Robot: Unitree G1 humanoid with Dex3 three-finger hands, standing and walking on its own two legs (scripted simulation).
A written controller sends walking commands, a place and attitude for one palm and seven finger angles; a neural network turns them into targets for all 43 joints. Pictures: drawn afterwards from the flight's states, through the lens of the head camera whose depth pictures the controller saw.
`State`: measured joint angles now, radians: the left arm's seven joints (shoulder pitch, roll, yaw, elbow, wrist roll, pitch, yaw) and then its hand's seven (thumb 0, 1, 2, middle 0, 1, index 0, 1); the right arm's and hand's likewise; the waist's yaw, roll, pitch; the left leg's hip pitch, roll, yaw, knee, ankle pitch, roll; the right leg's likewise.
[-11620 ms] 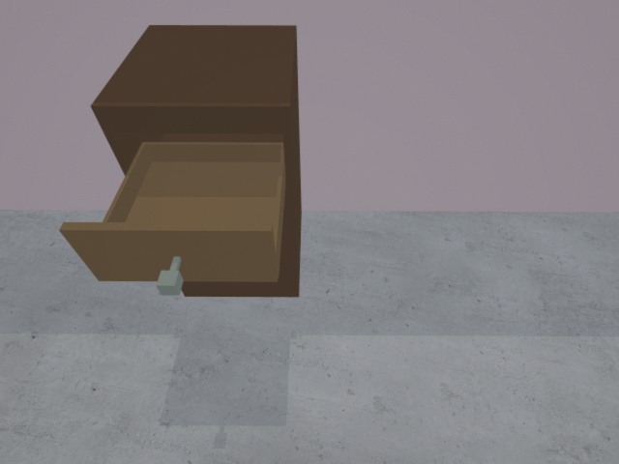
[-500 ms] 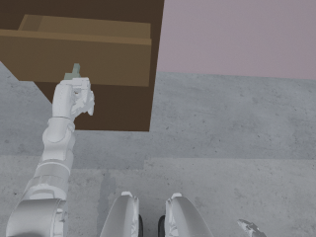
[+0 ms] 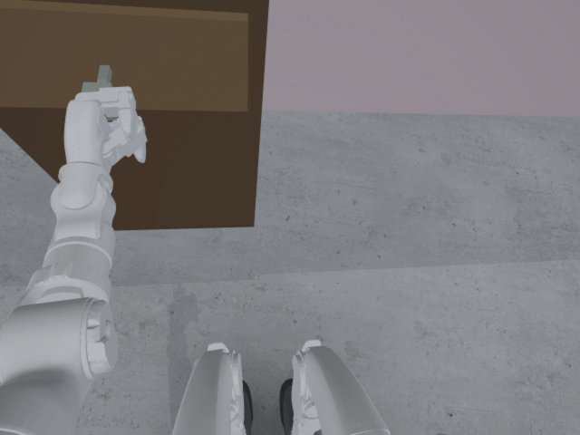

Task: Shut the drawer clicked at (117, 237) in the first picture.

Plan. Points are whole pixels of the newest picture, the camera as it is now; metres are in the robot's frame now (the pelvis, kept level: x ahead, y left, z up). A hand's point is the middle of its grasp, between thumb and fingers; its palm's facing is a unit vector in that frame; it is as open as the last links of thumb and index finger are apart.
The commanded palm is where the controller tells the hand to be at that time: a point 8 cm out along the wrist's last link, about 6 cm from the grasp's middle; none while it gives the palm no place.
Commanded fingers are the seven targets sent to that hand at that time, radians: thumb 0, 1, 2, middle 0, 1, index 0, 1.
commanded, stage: push the drawer shut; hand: left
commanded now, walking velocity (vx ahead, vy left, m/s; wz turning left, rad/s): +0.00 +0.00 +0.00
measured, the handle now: (102, 90) +0.57 +0.22 +0.03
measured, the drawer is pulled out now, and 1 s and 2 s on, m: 0.01 0.00 0.00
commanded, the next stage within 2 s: pull the fist back off the drawer in 0.32 s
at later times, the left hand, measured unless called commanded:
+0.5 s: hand (142, 126) +0.52 +0.17 +0.03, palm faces +0.04 -1.00 -0.05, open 3.4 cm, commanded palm +0.52 +0.19 +0.03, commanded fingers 0.00 0.90 0.90 -1.40 -1.60 -1.40 -1.60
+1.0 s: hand (126, 141) +0.49 +0.19 +0.03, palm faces +0.02 -1.00 -0.04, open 3.3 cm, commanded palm +0.46 +0.21 +0.03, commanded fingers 0.00 0.90 0.90 -1.40 -1.60 -1.40 -1.60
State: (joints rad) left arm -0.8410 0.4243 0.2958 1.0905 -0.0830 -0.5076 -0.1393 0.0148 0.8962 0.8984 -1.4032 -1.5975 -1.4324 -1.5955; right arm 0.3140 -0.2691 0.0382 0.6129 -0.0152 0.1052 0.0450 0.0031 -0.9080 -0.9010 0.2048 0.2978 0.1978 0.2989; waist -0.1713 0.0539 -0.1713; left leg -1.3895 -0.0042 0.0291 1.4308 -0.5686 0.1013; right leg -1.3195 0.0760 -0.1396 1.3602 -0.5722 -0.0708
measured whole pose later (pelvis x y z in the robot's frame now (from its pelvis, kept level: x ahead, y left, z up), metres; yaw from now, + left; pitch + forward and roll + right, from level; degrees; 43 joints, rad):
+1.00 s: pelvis -0.01 +0.01 +0.00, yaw -1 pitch +30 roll -6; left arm -0.77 0.46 0.35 1.02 -0.10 -0.45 -0.16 0.01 0.90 0.90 -1.40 -1.60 -1.41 -1.60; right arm 0.38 -0.27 0.06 0.60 0.00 0.08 0.05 0.00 -0.91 -0.90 0.21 0.30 0.20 0.30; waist -0.18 0.06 -0.17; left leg -1.39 0.01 0.04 1.41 -0.54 0.11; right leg -1.33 0.09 -0.12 1.33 -0.53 -0.06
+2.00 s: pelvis +0.04 +0.00 +0.13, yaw +3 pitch +5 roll -2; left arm 0.21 0.32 0.08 -0.01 -0.10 -0.04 0.11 0.02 0.89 0.90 -1.40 -1.60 -1.40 -1.60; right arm 0.23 -0.24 0.06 0.47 0.07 0.09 -0.09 0.01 -0.91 -0.90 0.20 0.30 0.20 0.30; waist 0.00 0.05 -0.10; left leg -0.43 -0.06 0.03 0.72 -0.37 0.09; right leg -0.37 0.07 -0.06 0.66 -0.38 -0.05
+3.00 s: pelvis +0.04 -0.01 +0.15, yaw +1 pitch +1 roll -1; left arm 0.60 0.34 0.33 -0.43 -0.07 -0.19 0.10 0.01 0.89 0.90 -1.40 -1.60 -1.40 -1.59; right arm 0.18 -0.27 -0.03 0.57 0.03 0.01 -0.02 0.01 -0.91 -0.90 0.20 0.30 0.20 0.30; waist -0.02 0.07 0.02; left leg -0.24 -0.04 0.06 0.49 -0.26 0.08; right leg -0.20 0.09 -0.01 0.44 -0.25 -0.05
